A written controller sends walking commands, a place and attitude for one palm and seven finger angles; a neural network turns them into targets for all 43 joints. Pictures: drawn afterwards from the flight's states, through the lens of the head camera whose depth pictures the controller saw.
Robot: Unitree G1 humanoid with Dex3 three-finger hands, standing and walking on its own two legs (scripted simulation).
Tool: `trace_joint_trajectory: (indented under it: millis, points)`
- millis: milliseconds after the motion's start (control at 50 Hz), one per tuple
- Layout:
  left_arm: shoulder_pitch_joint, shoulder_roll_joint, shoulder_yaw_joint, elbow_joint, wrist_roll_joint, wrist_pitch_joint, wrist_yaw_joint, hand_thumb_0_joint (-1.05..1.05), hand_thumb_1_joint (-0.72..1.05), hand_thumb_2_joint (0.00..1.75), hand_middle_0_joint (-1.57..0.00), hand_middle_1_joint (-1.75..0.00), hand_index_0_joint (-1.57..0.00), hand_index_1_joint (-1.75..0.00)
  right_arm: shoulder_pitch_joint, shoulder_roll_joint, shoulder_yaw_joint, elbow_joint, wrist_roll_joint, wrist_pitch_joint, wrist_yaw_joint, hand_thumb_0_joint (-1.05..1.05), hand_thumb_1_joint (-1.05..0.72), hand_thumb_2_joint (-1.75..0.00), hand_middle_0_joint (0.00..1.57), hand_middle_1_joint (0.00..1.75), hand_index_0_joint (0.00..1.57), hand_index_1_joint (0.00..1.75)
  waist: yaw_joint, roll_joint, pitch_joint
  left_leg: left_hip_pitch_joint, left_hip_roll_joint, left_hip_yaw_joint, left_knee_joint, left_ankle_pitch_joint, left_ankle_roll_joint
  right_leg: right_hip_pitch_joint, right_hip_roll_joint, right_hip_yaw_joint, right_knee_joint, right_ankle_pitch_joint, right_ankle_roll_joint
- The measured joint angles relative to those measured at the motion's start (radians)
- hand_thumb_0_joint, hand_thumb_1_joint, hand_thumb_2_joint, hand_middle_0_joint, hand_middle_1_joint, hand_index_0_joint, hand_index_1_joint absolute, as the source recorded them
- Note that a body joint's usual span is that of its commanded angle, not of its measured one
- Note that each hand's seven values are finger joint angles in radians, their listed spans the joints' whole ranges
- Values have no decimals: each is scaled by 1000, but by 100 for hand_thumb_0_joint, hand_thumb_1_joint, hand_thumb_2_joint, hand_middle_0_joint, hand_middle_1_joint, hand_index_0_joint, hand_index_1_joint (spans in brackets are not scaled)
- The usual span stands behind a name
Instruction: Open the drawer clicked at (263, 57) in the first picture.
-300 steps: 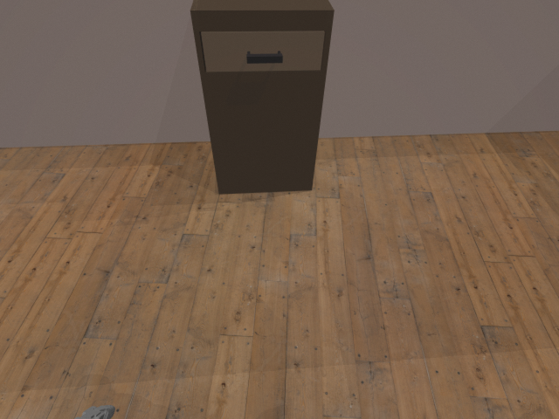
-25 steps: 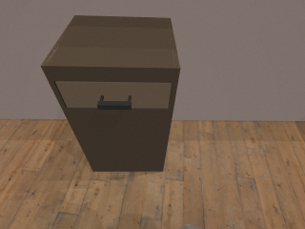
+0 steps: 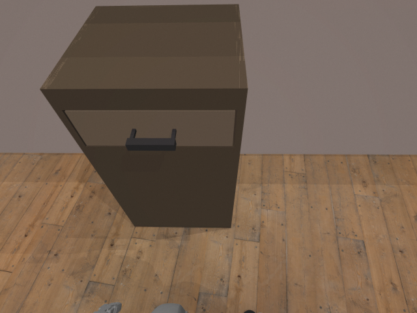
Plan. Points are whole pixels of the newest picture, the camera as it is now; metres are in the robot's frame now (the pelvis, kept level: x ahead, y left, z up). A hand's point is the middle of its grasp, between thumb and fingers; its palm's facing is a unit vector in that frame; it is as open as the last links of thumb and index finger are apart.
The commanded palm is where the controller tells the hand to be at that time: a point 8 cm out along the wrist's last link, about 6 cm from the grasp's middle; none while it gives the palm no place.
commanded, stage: come to a stop and stand still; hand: left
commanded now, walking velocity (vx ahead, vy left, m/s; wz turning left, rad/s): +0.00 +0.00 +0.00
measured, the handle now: (152, 138) +0.53 +0.20 -0.05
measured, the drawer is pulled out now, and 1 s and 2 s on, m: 0.00 0.00 0.00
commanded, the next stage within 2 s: look again from close up in 0.96 s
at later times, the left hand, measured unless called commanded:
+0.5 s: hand out of the picture -0.04 +0.22 -0.17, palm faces -0.01 -0.98 -0.22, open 7.4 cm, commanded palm none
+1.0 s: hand out of the picture -0.07 +0.18 -0.17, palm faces -0.01 -0.99 -0.17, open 7.4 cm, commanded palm none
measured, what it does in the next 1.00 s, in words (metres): steps on the spot: left foot, then right foot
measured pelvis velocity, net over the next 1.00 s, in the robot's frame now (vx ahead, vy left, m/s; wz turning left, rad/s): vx -0.05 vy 0.02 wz -0.04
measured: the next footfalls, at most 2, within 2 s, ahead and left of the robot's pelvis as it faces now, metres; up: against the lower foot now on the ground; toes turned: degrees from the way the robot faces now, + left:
left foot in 0.10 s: +0.01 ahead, +0.14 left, +0.00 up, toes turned +0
right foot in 0.44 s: -0.04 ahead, -0.06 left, +0.00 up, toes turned -3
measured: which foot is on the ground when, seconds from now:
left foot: up 0.00-0.08, down 0.10-1.00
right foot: down 0.00-0.10, up 0.12-0.42, down 0.44-1.00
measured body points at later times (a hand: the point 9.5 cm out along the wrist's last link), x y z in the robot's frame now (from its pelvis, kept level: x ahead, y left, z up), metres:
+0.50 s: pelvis -0.03 +0.05 +0.00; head -0.02 +0.03 +0.45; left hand -0.04 +0.27 -0.15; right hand -0.01 -0.18 -0.16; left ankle -0.03 +0.14 -0.74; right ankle -0.08 -0.06 -0.74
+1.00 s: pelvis -0.05 +0.02 +0.01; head -0.05 +0.02 +0.46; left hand -0.07 +0.23 -0.15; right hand -0.11 -0.18 -0.16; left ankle -0.03 +0.14 -0.74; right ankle -0.08 -0.06 -0.74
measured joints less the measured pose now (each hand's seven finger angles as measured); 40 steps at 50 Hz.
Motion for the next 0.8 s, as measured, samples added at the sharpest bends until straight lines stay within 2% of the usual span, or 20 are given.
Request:
trace_joint_trajectory:
  millis: [40,100,120,160,220,280,340,400,440,460,540,800]
  points:
    - [15,20,6,3,3,5,-2,-1,91,90,-20,-30,-20,-30,-6,-2,4,-12,0,-10,2,0,-91,-90,20,30,20,30,8,-11,-10,46,6,4,-109,18,6,-10,-2,3,6,7,10]
    - [45,48,12,10,-5,17,-6,0,91,90,-20,-30,-20,-30,8,1,14,-26,-2,-32,3,0,-91,-90,20,30,20,30,11,-25,-34,143,12,10,-333,115,24,-42,-7,6,58,-5,31]
    - [52,59,14,17,-9,25,-6,0,91,90,-20,-30,-20,-30,12,11,17,-24,-5,-35,2,0,-91,-90,20,30,20,30,12,-43,-36,146,2,16,-335,120,36,-56,-11,22,97,-69,36]
    - [75,71,17,31,-12,42,-7,0,91,90,-20,-30,-20,-30,32,28,31,-24,-12,-29,2,0,-91,-90,20,30,20,30,11,-57,-53,152,-4,19,-347,129,57,-81,14,77,197,-214,36]
    - [108,74,17,50,-9,49,-15,0,91,90,-20,-30,-19,-30,56,48,50,-9,-15,-22,-7,0,-91,-90,20,30,20,30,14,-56,-78,173,-9,18,-422,174,71,-101,51,132,376,-244,35]
    - [141,69,9,68,-11,33,-18,0,91,90,-20,-30,-19,-30,60,55,57,9,-10,-27,-19,1,-92,-90,20,30,20,30,23,-58,-83,188,-23,30,-483,211,82,-69,58,147,437,-241,46]
    - [167,55,-7,94,-15,26,-15,0,91,90,-19,-30,-19,-30,58,55,59,22,-6,-41,-24,1,-93,-90,21,30,20,30,22,-58,-78,198,-39,49,-515,230,90,12,50,134,343,-270,58]
    - [175,34,-23,119,-21,21,-12,0,91,90,-19,-30,-19,-30,57,54,59,34,-2,-54,-25,1,-93,-90,21,30,20,30,11,-51,-70,195,-51,65,-515,234,92,112,46,119,164,-259,59]
    - [175,21,-32,132,-23,8,-9,0,91,90,-20,-30,-19,-30,62,53,59,48,4,-58,-23,0,-93,-90,21,30,20,30,6,-49,-69,182,-60,75,-492,225,88,180,43,119,20,-182,48]
    - [170,6,-37,143,-23,1,-5,0,91,90,-20,-30,-19,-30,61,46,55,60,8,-58,-25,0,-93,-90,21,30,20,30,4,-28,-66,180,-50,74,-479,219,84,194,53,116,-4,-184,35]
    - [166,-32,-57,152,-24,-20,-3,0,91,90,-20,-30,-19,-30,76,32,56,95,9,-54,-21,0,-94,-90,21,30,20,30,-16,17,-69,199,-32,64,-503,239,77,219,73,106,-39,-169,15]
    - [165,-26,-60,156,-30,-24,3,1,93,90,-20,-30,-20,-30,150,81,79,164,2,-46,-17,0,-92,-90,20,30,20,30,-25,-12,-73,215,-2,54,-532,275,48,236,106,97,-73,-132,-13]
